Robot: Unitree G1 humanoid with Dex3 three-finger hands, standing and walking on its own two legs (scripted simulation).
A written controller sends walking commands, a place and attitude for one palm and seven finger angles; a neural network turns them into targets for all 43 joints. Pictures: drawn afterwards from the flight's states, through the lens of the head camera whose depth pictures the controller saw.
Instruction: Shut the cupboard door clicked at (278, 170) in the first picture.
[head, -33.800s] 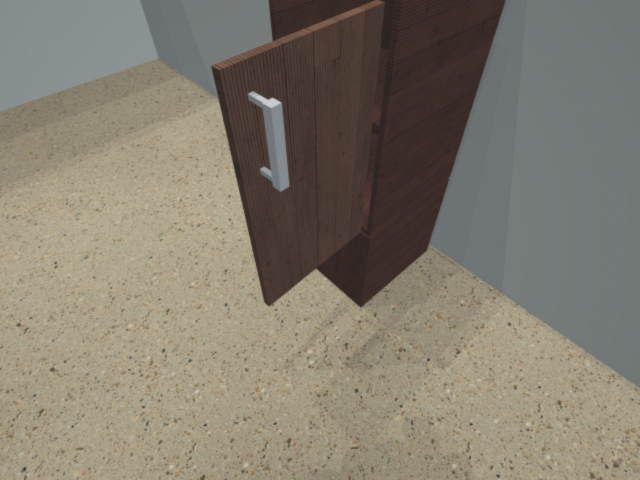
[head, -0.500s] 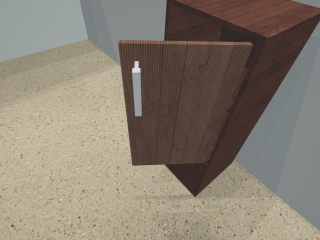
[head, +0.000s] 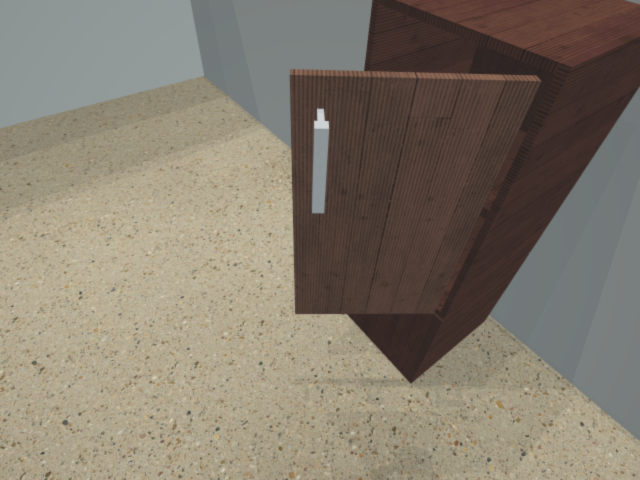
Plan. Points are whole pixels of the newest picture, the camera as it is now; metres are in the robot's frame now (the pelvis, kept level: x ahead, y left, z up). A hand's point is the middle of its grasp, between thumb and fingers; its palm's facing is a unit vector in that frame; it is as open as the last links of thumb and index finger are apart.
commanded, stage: come to a stop and stand still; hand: left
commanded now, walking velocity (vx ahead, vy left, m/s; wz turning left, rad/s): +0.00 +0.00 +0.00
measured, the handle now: (319, 163) +0.53 +0.05 +0.13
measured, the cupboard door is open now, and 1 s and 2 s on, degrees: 54 54 54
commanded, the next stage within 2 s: look again from close up in 0.04 s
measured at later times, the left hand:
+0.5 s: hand out of the picture -0.01 +0.11 -0.18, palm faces +0.02 -0.99 -0.15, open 7.4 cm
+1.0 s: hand out of the picture +0.01 +0.10 -0.18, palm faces +0.05 -0.98 -0.17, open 7.4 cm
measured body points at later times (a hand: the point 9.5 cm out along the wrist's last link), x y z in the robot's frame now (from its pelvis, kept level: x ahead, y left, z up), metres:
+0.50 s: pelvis +0.01 -0.04 +0.00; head +0.00 -0.03 +0.45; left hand -0.01 +0.17 -0.16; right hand +0.01 -0.27 -0.15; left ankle +0.05 +0.04 -0.74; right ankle +0.03 -0.18 -0.74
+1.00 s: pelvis +0.04 -0.07 +0.00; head +0.04 -0.06 +0.45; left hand +0.01 +0.15 -0.16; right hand +0.03 -0.28 -0.16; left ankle +0.05 +0.04 -0.74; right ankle +0.03 -0.19 -0.74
